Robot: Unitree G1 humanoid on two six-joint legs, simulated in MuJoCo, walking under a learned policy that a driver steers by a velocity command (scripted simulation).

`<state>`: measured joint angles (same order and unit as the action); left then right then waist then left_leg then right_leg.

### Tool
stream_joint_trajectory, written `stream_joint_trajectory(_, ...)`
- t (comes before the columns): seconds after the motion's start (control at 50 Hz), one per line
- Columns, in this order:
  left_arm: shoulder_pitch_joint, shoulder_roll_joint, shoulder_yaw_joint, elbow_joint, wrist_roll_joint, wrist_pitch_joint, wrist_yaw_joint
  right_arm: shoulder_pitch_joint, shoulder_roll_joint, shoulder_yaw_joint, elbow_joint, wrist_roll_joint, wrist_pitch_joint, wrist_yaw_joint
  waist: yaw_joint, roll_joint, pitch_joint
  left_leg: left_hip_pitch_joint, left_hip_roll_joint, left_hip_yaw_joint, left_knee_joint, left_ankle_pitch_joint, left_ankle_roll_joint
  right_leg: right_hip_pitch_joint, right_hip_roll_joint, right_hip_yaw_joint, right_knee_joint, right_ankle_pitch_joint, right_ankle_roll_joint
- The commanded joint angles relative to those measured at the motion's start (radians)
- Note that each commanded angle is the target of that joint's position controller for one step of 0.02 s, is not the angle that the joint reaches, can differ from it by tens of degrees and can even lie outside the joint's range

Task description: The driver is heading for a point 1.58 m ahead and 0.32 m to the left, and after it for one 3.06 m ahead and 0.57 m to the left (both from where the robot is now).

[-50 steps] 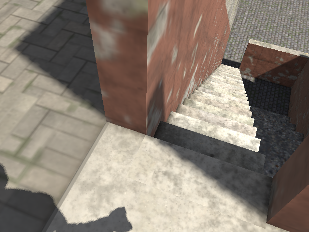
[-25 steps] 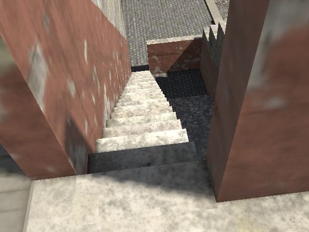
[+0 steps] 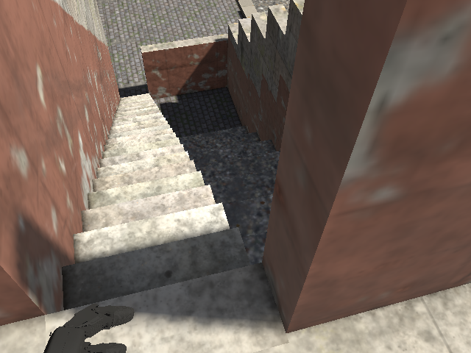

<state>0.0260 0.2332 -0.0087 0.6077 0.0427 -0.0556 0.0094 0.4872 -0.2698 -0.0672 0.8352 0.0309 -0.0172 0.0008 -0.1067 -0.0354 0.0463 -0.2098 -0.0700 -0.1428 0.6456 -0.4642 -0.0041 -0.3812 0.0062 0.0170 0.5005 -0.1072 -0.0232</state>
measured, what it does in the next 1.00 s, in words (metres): steps to the left: left foot, then right foot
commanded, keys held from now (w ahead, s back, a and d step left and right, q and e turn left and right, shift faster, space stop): w+q+shift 0.48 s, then w+e+shift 0.52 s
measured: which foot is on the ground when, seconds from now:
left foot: up 0.00-0.46, down 0.48-0.90, up 0.92-1.00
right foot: down 0.00-0.48, up 0.50-0.90, down 0.92-1.00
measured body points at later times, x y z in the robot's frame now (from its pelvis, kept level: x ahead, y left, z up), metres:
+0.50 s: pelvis +0.01 +0.11 -0.01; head +0.03 +0.14 +0.44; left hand -0.10 +0.43 -0.13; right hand +0.31 -0.03 -0.07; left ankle -0.01 +0.24 -0.73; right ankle +0.05 -0.10 -0.72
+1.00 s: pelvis +0.01 +0.29 -0.01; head +0.05 +0.28 +0.44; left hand -0.10 +0.58 -0.12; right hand +0.22 +0.10 -0.14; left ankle -0.03 +0.37 -0.64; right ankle +0.05 +0.18 -0.73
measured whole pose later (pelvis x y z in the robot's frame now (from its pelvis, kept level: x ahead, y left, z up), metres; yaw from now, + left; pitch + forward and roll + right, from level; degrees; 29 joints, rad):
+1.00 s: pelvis +0.01 +0.29 -0.01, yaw +13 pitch -1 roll +0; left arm 0.39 0.28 0.09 0.93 0.03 0.06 0.06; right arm 0.14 -0.26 -0.03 0.75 -0.03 0.04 0.02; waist 0.06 0.05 0.09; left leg -0.54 -0.08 0.02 1.26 -0.37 -0.03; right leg -0.33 -0.03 -0.05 0.68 -0.34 -0.06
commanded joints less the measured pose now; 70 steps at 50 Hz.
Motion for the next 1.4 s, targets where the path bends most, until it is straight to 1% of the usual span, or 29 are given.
stream_joint_trajectory(0.02,0.352,0.218,0.074,0.001,-0.029,0.033,0.001,0.005,-0.11,-0.03,-0.138,0.006,0.015,-0.03,0.19,-0.091,-0.476,-0.359,-0.026,0.099,0.62,-0.309,-0.024,0.683,-0.581,0.306,0.146,1.599,-0.271)
stream_joint_trajectory(0.06,0.171,0.148,0.064,-0.039,-0.029,0.058,0.017,-0.082,-0.137,-0.046,-0.157,-0.029,0.066,-0.02,0.125,-0.085,-0.276,-0.384,0.056,0.09,0.709,-0.086,-0.044,0.442,-0.423,0.157,-0.013,0.934,-0.212)
stream_joint_trajectory(0.1,0.102,0.097,0.049,-0.047,-0.027,0.06,0.04,-0.085,-0.146,-0.057,-0.155,-0.037,0.12,-0.005,0.078,-0.126,-0.096,-0.408,0.073,0.101,0.711,0.029,-0.094,0.264,-0.338,0.066,-0.066,0.699,-0.152)
stream_joint_trajectory(0.28,0.295,0.208,0.114,0.079,-0.006,0.032,0.075,-0.344,-0.081,-0.015,-0.318,-0.064,0.148,0.088,0.113,-0.154,-0.074,-0.448,0.165,0.116,0.436,0.192,-0.055,0.256,-0.46,-0.021,-0.107,0.324,-0.148)
stream_joint_trajectory(0.32,0.292,0.268,0.144,0.09,0.015,0.046,0.079,-0.4,-0.062,-0.006,-0.338,-0.031,0.136,0.111,0.115,-0.169,-0.072,-0.358,0.175,0.144,0.324,0.165,-0.039,0.222,-0.462,-0.076,-0.148,0.275,-0.128)
stream_joint_trajectory(0.44,0.268,0.347,0.19,0.144,-0.037,0.09,0.074,-0.448,-0.044,-0.014,-0.353,-0.057,0.113,0.094,0.094,-0.23,-0.053,-0.171,0.126,0.294,0.0,0.059,-0.005,0.255,-0.471,-0.183,-0.101,0.115,-0.054)
stream_joint_trajectory(0.48,0.315,0.293,0.181,0.188,-0.049,0.095,0.075,-0.292,-0.076,-0.036,-0.267,-0.099,0.085,0.083,0.01,-0.048,-0.12,0.062,0.065,0.262,-0.18,0.111,0.053,0.175,-0.362,-0.271,0.184,-0.042,0.003)
stream_joint_trajectory(0.5,0.318,0.167,0.147,0.165,-0.03,0.107,0.078,-0.169,-0.206,-0.059,-0.211,-0.117,0.074,0.104,-0.045,0.33,-0.12,0.242,0.23,-0.078,-0.339,0.071,0.18,-0.173,-0.176,-0.315,0.482,-0.518,0.065)
stream_joint_trajectory(0.52,0.211,0.203,0.144,0.111,-0.035,0.133,0.071,-0.152,-0.271,-0.066,-0.209,-0.068,0.079,0.115,-0.088,0.44,-0.083,0.253,0.306,-0.248,-0.387,0.144,0.285,-0.418,-0.073,-0.198,0.64,-0.611,0.071)
stream_joint_trajectory(0.56,0.239,0.224,0.144,0.16,-0.049,0.144,0.052,-0.201,-0.191,-0.033,-0.179,-0.048,0.083,0.105,-0.02,0.346,-0.065,0.187,0.308,-0.105,-0.35,0.367,0.295,-0.377,-0.112,-0.14,0.758,-0.499,0.025)
stream_joint_trajectory(0.62,0.342,0.23,0.146,0.272,-0.016,0.137,0.052,-0.377,-0.089,-0.002,-0.194,-0.06,0.079,0.071,0.071,0.223,-0.112,0.079,0.216,0.057,-0.339,0.419,0.259,-0.197,-0.088,-0.162,0.751,-0.35,0.023)
stream_joint_trajectory(0.72,0.255,0.183,0.131,0.283,-0.012,0.141,0.032,-0.307,-0.028,0.033,-0.139,-0.072,0.062,0.037,0.038,0.148,0.013,-0.015,0.294,0.061,-0.463,0.078,0.253,-0.188,-0.005,-0.065,0.615,-0.354,-0.014)
stream_joint_trajectory(0.82,0.28,0.142,0.111,0.3,-0.009,0.127,0.014,-0.294,-0.04,0.037,-0.098,-0.078,0.048,0.001,0.091,0.026,0.034,-0.015,0.31,0.13,-0.435,0.297,0.176,-0.095,-0.077,-0.087,0.436,-0.331,-0.068)
stream_joint_trajectory(0.88,0.599,0.186,0.132,0.372,-0.02,0.112,0.037,-0.427,-0.132,0.008,-0.137,-0.068,0.059,-0.004,0.247,0.097,-0.036,-0.227,0.204,0.321,-0.165,1.125,-0.057,0.341,-0.054,-0.167,0.207,-0.383,-0.139)
stream_joint_trajectory(0.9,0.795,0.212,0.154,0.409,-0.017,0.111,0.051,-0.48,-0.174,-0.005,-0.141,-0.048,0.054,-0.017,0.371,0.031,-0.088,-0.324,0.123,0.382,0.17,1.226,-0.14,0.535,-0.054,-0.16,0.025,-0.265,-0.19)
stream_joint_trajectory(0.92,0.717,0.173,0.139,0.407,-0.025,0.124,0.055,-0.456,-0.125,0.006,-0.138,-0.058,0.051,-0.025,0.335,-0.321,-0.04,-0.613,0.042,0.322,0.51,0.074,-0.06,0.611,-0.251,0.184,-0.124,-0.187,-0.229)
stream_joint_trajectory(0.94,0.571,0.31,0.157,0.318,-0.023,0.115,0.069,-0.328,-0.092,0.005,-0.214,-0.052,0.049,-0.001,0.195,-0.515,-0.071,-0.745,0.047,0.033,0.829,-0.13,-0.08,0.445,-0.601,0.898,-0.333,-0.589,-0.413)
stream_joint_trajectory(0.96,0.401,0.28,0.145,0.278,-0.007,0.101,0.074,-0.403,-0.132,0.004,-0.232,-0.084,0.032,0.023,0.138,-0.234,0.049,-0.663,0.115,-0.11,0.85,0.035,-0.056,0.162,-0.544,0.881,-0.381,-0.575,-0.374)
stream_joint_trajectory(1.0,0.177,0.304,0.145,0.201,-0.007,0.092,0.048,-0.363,-0.147,-0.005,-0.207,-0.063,0.018,0.039,0.032,0.071,0.06,-0.489,0.098,-0.03,0.689,0.176,-0.051,0.007,-0.353,0.491,-0.305,-0.393,-0.247)
stream_joint_trajectory(1.04,0.097,0.328,0.158,0.162,0.003,0.071,0.025,-0.303,-0.052,0.026,-0.166,-0.07,0.047,0.042,0.023,0.006,0.026,-0.284,0.086,0.071,0.383,0.215,-0.041,-0.069,-0.172,0.216,-0.176,-0.168,-0.124)
stream_joint_trajectory(1.08,0.186,0.312,0.166,0.163,-0.008,0.077,0.006,-0.332,-0.011,0.039,-0.169,-0.046,0.055,0.04,0.119,-0.09,-0.009,-0.164,0.037,0.16,0.156,0.132,-0.047,-0.049,-0.131,0.173,-0.128,-0.015,-0.091)
stream_joint_trajectory(1.12,0.218,0.319,0.172,0.157,-0.011,0.094,-0.017,-0.314,-0.032,0.028,-0.172,-0.036,0.047,0.017,0.157,-0.161,-0.066,-0.053,-0.022,0.216,-0.023,0.144,-0.073,-0.01,-0.112,0.192,-0.069,0.026,-0.061)
stream_joint_trajectory(1.16,0.207,0.274,0.161,0.14,-0.008,0.095,-0.021,-0.18,-0.081,0.002,-0.131,-0.048,0.017,-0.024,0.11,-0.118,-0.093,0.122,-0.015,0.207,-0.231,0.218,-0.091,-0.07,-0.048,0.216,0.056,-0.113,0.003)
stream_joint_trajectory(1.18,0.226,0.181,0.139,0.138,0.01,0.087,-0.021,-0.1,-0.153,-0.012,-0.116,-0.045,0.001,-0.042,0.089,0.071,-0.108,0.192,0.198,0.003,-0.351,0.104,-0.071,-0.164,0.055,0.119,0.274,-0.329,0.034)
stream_joint_trajectory(1.2,0.285,0.066,0.113,0.102,0.002,0.093,-0.016,-0.207,-0.298,-0.026,-0.175,-0.038,0.003,-0.046,0.151,0.425,-0.135,0.146,0.487,-0.313,-0.401,0.185,0.041,-0.311,0.111,0.002,0.527,-0.597,0.082)
stream_joint_trajectory(1.22,0.29,0.134,0.118,0.101,-0.001,0.114,-0.019,-0.261,-0.282,-0.025,-0.205,-0.055,-0.001,-0.035,0.139,0.438,-0.148,0.032,0.534,-0.366,-0.427,0.204,0.118,-0.287,0.009,0.037,0.669,-0.567,0.048)
stream_joint_trajectory(1.24,0.252,0.191,0.134,0.125,-0.009,0.132,-0.022,-0.313,-0.195,-0.006,-0.208,-0.055,-0.006,-0.036,0.15,0.278,-0.085,-0.037,0.486,-0.266,-0.407,0.213,0.121,-0.259,-0.02,0.046,0.731,-0.458,0.029)
stream_joint_trajectory(1.3,0.234,0.194,0.136,0.14,-0.033,0.151,-0.051,-0.331,-0.167,-0.005,-0.195,-0.053,-0.02,-0.043,0.163,0.207,-0.077,0.041,0.39,-0.027,-0.327,0.512,0.099,-0.233,-0.03,0.022,0.769,-0.305,0.055)
stream_joint_trajectory(1.4,0.071,0.192,0.129,0.072,-0.003,0.175,-0.086,-0.162,-0.159,-0.017,-0.128,-0.041,-0.048,-0.053,0.087,0.199,-0.105,0.241,0.468,0.034,-0.262,0.723,0.152,-0.339,-0.027,0.035,0.714,-0.244,0.077)
Keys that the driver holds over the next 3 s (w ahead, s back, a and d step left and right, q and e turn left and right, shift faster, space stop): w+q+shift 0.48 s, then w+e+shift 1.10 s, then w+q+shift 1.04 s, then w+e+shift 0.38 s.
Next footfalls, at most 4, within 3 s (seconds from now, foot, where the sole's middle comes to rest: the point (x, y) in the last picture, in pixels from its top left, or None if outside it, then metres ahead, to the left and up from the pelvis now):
0.48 left None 0.03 0.26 -0.77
0.92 right None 0.10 0.19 -0.77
1.18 left None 0.10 0.56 -0.77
1.76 right None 0.01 0.20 -0.77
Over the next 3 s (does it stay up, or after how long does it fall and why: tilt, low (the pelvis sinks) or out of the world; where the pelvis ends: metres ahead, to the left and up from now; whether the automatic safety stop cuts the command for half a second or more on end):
stays up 0.02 0.10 0.01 its command is cut before an obstacle from the start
